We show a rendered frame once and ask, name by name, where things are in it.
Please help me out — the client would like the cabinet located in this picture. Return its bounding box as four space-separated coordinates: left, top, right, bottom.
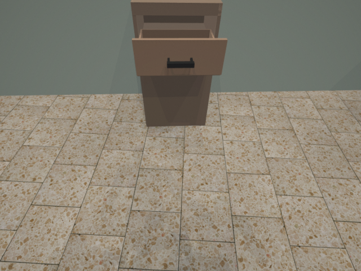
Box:
131 0 223 127

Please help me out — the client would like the drawer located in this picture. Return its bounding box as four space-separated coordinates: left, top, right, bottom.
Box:
132 29 227 76

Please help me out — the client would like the handle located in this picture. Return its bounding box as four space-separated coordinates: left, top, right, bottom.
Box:
167 58 195 68

